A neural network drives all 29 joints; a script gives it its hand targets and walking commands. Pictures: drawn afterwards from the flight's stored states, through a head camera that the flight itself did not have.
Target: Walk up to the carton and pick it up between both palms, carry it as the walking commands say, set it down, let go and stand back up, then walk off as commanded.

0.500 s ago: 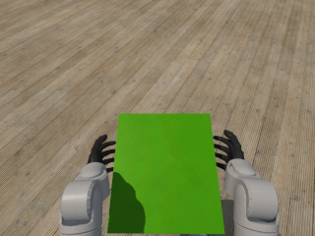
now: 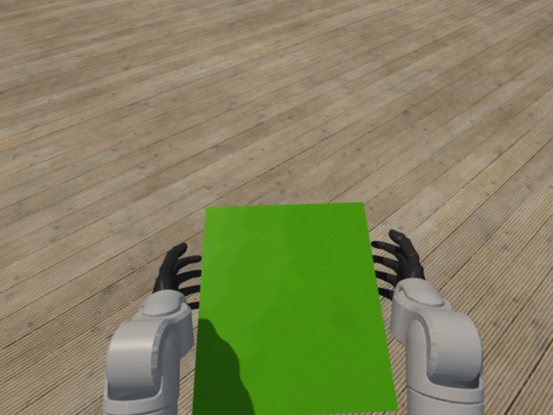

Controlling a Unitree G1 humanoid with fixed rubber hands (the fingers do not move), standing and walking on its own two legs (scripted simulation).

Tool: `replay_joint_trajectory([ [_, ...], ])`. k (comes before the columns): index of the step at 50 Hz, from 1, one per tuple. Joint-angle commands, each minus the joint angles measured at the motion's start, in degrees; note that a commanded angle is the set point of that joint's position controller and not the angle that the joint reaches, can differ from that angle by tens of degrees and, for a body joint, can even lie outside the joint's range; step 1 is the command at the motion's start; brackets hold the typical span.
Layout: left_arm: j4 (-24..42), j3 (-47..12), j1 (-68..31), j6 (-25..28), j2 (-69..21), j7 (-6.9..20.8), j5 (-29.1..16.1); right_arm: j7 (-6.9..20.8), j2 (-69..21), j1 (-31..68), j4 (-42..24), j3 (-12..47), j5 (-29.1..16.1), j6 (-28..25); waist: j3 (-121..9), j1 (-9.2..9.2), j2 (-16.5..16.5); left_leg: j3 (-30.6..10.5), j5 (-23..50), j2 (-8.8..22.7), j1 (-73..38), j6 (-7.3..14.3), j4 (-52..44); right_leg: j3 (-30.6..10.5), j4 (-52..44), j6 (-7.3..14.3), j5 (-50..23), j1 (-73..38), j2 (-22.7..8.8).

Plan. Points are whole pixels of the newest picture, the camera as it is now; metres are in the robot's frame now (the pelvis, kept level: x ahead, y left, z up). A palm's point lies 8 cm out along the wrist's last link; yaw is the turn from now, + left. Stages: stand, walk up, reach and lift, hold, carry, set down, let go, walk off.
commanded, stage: carry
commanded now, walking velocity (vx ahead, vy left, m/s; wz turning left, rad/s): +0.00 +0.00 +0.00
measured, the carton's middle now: (287, 308) +0.29 +0.00 +0.00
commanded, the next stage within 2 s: none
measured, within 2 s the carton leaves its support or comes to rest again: neither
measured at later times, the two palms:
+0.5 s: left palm (137, 168) +0.50 +0.25 +0.09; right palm (306, 141) +0.56 -0.04 +0.10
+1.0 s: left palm (122, 118) +0.70 +0.35 +0.05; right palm (257, 97) +0.75 +0.05 +0.07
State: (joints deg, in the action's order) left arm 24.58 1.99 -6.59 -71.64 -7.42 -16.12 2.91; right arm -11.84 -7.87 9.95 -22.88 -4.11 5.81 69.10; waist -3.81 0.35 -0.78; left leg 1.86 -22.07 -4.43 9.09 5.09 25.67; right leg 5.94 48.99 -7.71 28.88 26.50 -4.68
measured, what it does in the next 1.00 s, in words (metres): walks ahead: right foot, then left foot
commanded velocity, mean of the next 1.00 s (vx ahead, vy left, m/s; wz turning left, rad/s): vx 0.00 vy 0.00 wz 0.00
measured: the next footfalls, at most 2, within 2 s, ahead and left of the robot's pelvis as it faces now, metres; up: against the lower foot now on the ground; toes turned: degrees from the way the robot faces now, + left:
right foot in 0.06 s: +0.15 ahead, -0.11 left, +0.00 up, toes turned -5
left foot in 0.30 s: +0.24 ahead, +0.10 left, +0.00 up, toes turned +12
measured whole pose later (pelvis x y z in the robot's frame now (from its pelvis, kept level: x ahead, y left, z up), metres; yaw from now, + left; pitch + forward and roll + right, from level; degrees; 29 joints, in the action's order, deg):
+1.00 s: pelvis +0.46 +0.17 -0.03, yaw +4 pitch +4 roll -7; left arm 26.7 1.4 -6.8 -72.7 -7.4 -16.9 3.8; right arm -11.0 -8.0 10.5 -23.7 -5.6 3.9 68.7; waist -2.5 -1.8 -4.1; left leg 8.0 -35.5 -1.4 3.7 3.4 35.6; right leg 14.4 40.5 -3.3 22.6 20.6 2.3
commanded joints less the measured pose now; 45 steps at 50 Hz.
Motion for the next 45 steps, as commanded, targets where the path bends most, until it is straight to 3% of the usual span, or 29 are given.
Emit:
replay_joint_trajectory([
  [1,8.5,-31.1,-26.3,5.2,-58.6,17.8,-20.4,14.0,-57.7,23.2,-11.7,36.9,-24.7,-0.6,-24.3,-1.51,2.5,1.1,52.9,7.7,0.6,-2.4,15.2,4.4,-29.7,3.7,-38.0,-32.2,1.1],
  [2,10.2,-31.5,-25.9,5.7,-58.4,17.6,-20.5,14.3,-58.1,23.2,-11.3,37.1,-25.1,-0.5,-29.0,-2.37,9.5,2.3,25.6,5.4,16.6,-4.9,25.9,-9.7,-25.2,9.2,-63.6,-48.4,-14.7],
  [3,9.9,-30.7,-26.7,5.7,-55.8,17.1,-19.5,14.7,-58.2,21.7,-9.0,38.2,-25.6,0.6,-27.0,-0.89,20.8,0.5,-9.2,1.2,27.3,-5.7,35.3,-23.0,-23.6,16.2,-87.8,-54.0,-22.8],
  [5,12.6,-30.7,-27.4,6.8,-59.8,16.0,-17.9,16.1,-61.8,26.9,-12.4,41.4,-29.2,0.5,-24.3,-2.36,10.1,-2.8,-7.7,2.8,25.6,-5.1,33.1,-18.6,-23.1,16.3,-90.3,-48.6,-18.7],
  [7,14.1,-30.4,-26.1,6.9,-60.5,15.8,-18.8,16.1,-61.7,27.1,-15.7,42.0,-30.4,-0.1,-23.1,-2.73,12.6,-1.6,-9.9,4.3,37.5,-5.1,22.3,-16.7,-19.9,14.2,-93.9,-60.3,-17.6],
  [11,16.8,-33.3,-28.9,6.0,-58.6,16.4,-21.8,14.8,-60.7,18.6,-11.0,37.3,-26.1,-0.3,-24.3,-1.77,14.7,5.2,12.0,1.5,15.3,-5.3,-3.4,0.2,-17.7,8.2,-75.6,-45.0,-9.1],
  [12,17.3,-33.6,-28.7,5.7,-56.5,16.4,-21.9,14.5,-59.2,16.0,-8.5,36.1,-24.8,0.0,-25.6,-0.32,9.2,6.3,24.1,1.7,2.3,-5.1,-8.6,2.5,-15.9,5.6,-67.6,-35.5,-6.9],
  [13,16.8,-34.3,-29.8,5.4,-54.9,16.4,-21.8,14.7,-58.4,12.5,-5.4,34.1,-23.4,0.2,-27.8,1.33,2.8,0.1,41.9,7.2,-12.6,-4.5,-7.1,3.9,-10.1,2.9,-51.4,-22.3,-4.9],
  [14,14.1,-35.4,-28.0,4.1,-54.4,16.8,-21.4,14.4,-57.1,11.7,-5.0,33.9,-22.6,0.5,-29.7,1.98,-8.9,-9.4,79.1,17.5,-28.8,-0.1,1.9,5.3,-2.8,0.7,-25.2,-4.7,-2.5],
  [15,12.3,-35.2,-26.5,3.5,-54.4,16.9,-21.3,14.3,-56.3,11.7,-4.9,33.0,-22.8,0.2,-30.1,0.93,-13.7,-13.1,98.3,22.2,-34.9,3.8,5.3,1.9,0.9,1.5,0.2,2.3,1.1],
  [16,16.4,-37.6,-31.9,3.8,-55.3,17.8,-23.4,14.1,-57.2,16.1,-8.4,33.1,-22.6,-0.7,-27.2,1.39,-14.0,-13.6,96.8,22.6,-34.5,7.2,5.3,0.1,-2.1,2.1,3.7,5.2,1.6],
  [18,16.6,-39.7,-34.2,3.7,-57.0,18.4,-25.6,13.5,-58.7,13.9,-6.8,32.6,-20.8,-0.6,-23.6,1.9,-8.5,-14.8,94.4,22.8,-39.6,6.4,4.7,1.7,-3.6,2.5,5.5,14.1,1.4],
  [19,17.6,-41.1,-35.1,3.4,-57.4,18.5,-26.4,13.5,-58.6,13.1,-5.9,32.2,-20.5,-0.4,-19.9,1.46,-11.0,-11.5,92.4,21.1,-34.9,4.5,3.4,1.9,-1.3,2.3,3.5,14.0,1.9],
  [22,11.3,-36.4,-32.1,2.7,-57.3,18.4,-24.4,13.5,-57.1,18.5,-7.8,31.4,-21.6,-0.2,-19.6,1.01,-7.8,-6.1,83.3,19.2,-24.8,-0.4,0.4,2.2,-8.8,1.9,-7.1,2.7,2.2],
  [25,8.7,-34.4,-30.5,2.7,-58.8,18.2,-22.8,14.1,-57.6,22.1,-10.0,33.4,-23.0,-0.2,-19.4,1.12,-9.0,-1.8,78.3,17.0,-22.8,-2.0,1.3,4.3,-16.7,2.0,-13.8,-2.0,3.2],
  [27,11.3,-34.6,-31.4,3.4,-59.4,18.2,-23.0,14.7,-59.2,20.7,-9.7,34.8,-23.6,0.1,-20.2,0.5,-4.5,-0.3,77.3,15.4,-19.3,-4.9,5.2,6.4,-22.8,3.2,-22.5,-8.8,3.3],
  [28,11.4,-34.3,-31.9,3.5,-59.9,18.2,-23.0,14.4,-59.1,21.0,-10.8,34.9,-23.7,0.1,-23.2,0.5,-0.6,0.3,70.1,15.1,-13.6,-6.2,8.7,6.0,-26.0,4.4,-32.5,-17.5,2.4],
  [29,11.2,-33.7,-31.6,3.3,-59.8,18.4,-22.3,14.9,-58.7,21.7,-11.2,35.8,-24.3,0.7,-23.2,0.27,3.7,0.2,53.1,13.7,-2.7,-8.3,10.7,-1.0,-21.1,8.1,-51.4,-26.6,-4.6],
  [31,8.9,-32.5,-29.6,3.1,-58.0,17.4,-19.4,15.7,-58.0,25.4,-10.5,38.2,-26.4,2.5,-24.0,-0.95,13.7,0.0,15.4,7.2,10.9,-10.5,21.2,-13.0,-15.4,18.7,-86.8,-35.0,-15.6],
  [32,7.3,-31.0,-27.1,3.3,-58.4,16.8,-17.6,15.9,-59.1,28.0,-11.7,40.4,-28.4,2.4,-22.9,-0.82,16.3,-1.3,-4.7,5.0,17.0,-10.7,20.0,-14.9,-16.8,20.9,-87.9,-38.3,-17.1],
  [34,8.5,-30.1,-26.8,3.4,-57.3,16.1,-17.0,16.0,-59.9,24.6,-8.4,39.3,-28.7,2.7,-21.7,-1.26,15.1,-2.0,-9.0,5.2,29.4,-9.9,10.1,-14.4,-12.6,18.8,-94.1,-51.8,-15.7],
  [36,5.9,-28.6,-23.8,3.3,-58.2,16.2,-17.3,15.2,-58.7,23.7,-10.5,38.4,-28.0,2.2,-21.8,-0.42,19.3,0.3,0.4,4.5,28.3,-10.8,-2.0,-8.1,-7.8,13.8,-91.3,-53.0,-12.0],
  [37,5.7,-28.8,-23.0,3.5,-58.8,15.8,-17.1,15.3,-58.9,23.3,-11.0,38.2,-28.2,2.0,-24.5,1.22,13.8,1.8,14.7,5.8,12.7,-10.8,-11.5,-2.7,-7.2,10.4,-79.2,-41.0,-10.1],
  [38,6.9,-29.4,-24.0,3.8,-57.3,15.7,-17.1,15.5,-58.9,24.7,-9.8,36.9,-27.7,1.4,-24.8,1.2,-1.7,-1.2,42.7,9.1,-6.1,-9.7,-6.5,1.1,-3.5,6.5,-52.0,-20.4,-5.8],
  [39,7.7,-30.4,-25.7,3.4,-56.2,15.6,-17.1,15.6,-58.7,22.3,-5.8,35.4,-26.8,1.5,-24.4,0.75,-15.9,-7.6,82.5,16.2,-17.9,-6.5,3.3,4.0,-0.9,3.5,-18.3,-4.3,-1.1],
  [40,10.6,-33.1,-30.8,3.7,-57.2,15.7,-18.6,15.8,-59.3,22.0,-6.2,34.9,-26.5,0.8,-18.5,0.68,-19.7,-9.0,103.3,17.0,-21.5,-5.4,5.7,5.5,-2.9,2.8,-1.5,4.4,2.3],
  [42,14.0,-36.5,-37.4,4.4,-57.2,15.9,-21.1,15.8,-60.4,18.7,-3.5,32.7,-24.9,0.3,-15.4,2.42,-20.4,-10.4,113.9,16.9,-32.1,-6.4,5.8,6.9,2.6,3.2,2.4,16.2,6.3],
  [43,14.1,-36.6,-38.6,4.8,-56.7,15.7,-21.5,15.5,-59.3,19.8,-3.7,32.6,-24.3,0.3,-14.8,2.03,-13.7,-8.7,115.8,15.7,-32.3,-8.7,6.0,8.5,3.4,4.0,0.7,16.0,8.3],
  [45,14.2,-36.7,-37.5,5.2,-57.5,16.1,-23.2,15.2,-58.2,19.9,-6.1,31.3,-24.0,-0.5,-15.2,1.59,-11.4,-3.3,119.9,10.5,-29.0,-12.7,6.1,13.2,-2.2,4.3,-4.1,11.1,12.6],
])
